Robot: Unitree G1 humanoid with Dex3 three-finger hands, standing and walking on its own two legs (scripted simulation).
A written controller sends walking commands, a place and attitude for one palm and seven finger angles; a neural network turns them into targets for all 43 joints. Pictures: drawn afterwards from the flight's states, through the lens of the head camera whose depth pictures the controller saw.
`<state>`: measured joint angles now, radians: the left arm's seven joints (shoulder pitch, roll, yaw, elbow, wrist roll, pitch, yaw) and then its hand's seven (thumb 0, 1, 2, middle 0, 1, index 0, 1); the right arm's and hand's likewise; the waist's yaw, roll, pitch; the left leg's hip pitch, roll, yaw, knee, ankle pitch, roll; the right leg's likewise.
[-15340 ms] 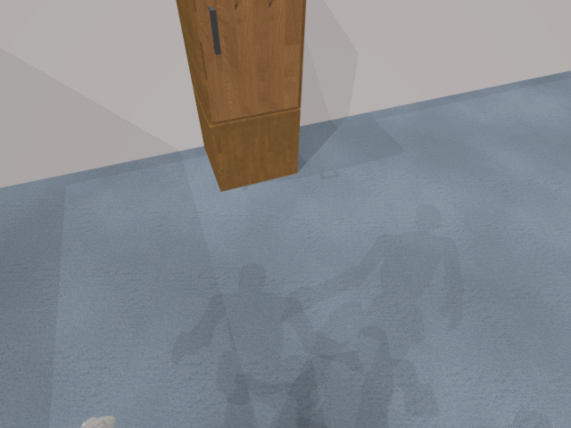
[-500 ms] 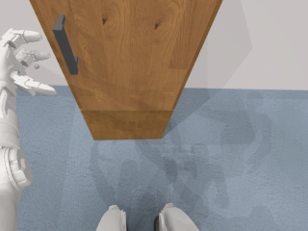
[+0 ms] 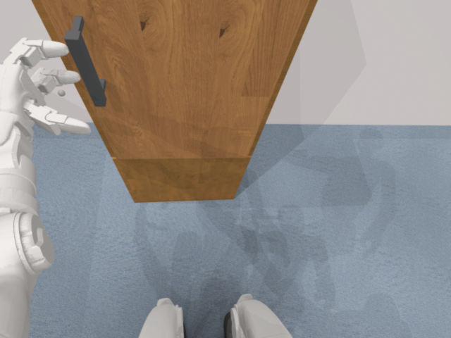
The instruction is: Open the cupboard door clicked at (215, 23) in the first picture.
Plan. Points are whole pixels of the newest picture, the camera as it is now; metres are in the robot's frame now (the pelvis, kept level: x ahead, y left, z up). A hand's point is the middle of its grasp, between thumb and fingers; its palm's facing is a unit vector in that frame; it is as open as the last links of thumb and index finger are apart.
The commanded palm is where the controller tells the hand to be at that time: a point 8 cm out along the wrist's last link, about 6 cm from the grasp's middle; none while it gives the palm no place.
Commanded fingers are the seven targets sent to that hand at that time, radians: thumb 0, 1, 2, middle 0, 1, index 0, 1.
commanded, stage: slide the fingers in behind the handle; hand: left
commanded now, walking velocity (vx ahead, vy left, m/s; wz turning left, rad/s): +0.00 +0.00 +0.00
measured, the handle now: (90, 65) +0.56 +0.19 +0.09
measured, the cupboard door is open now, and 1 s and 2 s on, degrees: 0 0 0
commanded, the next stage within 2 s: close the thumb around the handle in 1.30 s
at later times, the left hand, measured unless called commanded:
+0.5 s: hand (79, 95) +0.50 +0.21 +0.08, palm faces -0.01 -1.00 +0.00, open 14.0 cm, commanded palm +0.48 +0.25 +0.08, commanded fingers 0.00 -0.50 0.30 -0.30 -1.20 -0.30 -1.20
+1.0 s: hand (101, 93) +0.51 +0.18 +0.08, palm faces +0.01 -1.00 -0.01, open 13.8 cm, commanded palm +0.49 +0.22 +0.08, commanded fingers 0.00 -0.50 0.30 -0.30 -1.20 -0.30 -1.20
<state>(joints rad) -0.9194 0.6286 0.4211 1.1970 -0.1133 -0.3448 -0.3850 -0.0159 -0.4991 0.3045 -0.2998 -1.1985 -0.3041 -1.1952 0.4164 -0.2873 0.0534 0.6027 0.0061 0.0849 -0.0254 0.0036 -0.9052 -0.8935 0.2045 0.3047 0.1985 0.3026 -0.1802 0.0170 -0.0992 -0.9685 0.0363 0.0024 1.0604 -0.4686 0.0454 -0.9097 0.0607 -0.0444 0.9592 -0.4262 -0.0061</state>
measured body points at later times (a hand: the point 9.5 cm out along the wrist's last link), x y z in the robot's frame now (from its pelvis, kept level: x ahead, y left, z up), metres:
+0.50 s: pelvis +0.01 +0.00 +0.00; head +0.12 +0.03 +0.44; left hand +0.50 +0.26 +0.08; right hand +0.02 -0.27 -0.10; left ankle +0.01 +0.09 -0.67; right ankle +0.01 -0.12 -0.67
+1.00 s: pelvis +0.00 -0.01 +0.00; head +0.12 +0.02 +0.43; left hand +0.50 +0.23 +0.08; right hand +0.00 -0.27 -0.11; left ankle +0.01 +0.09 -0.67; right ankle +0.01 -0.12 -0.67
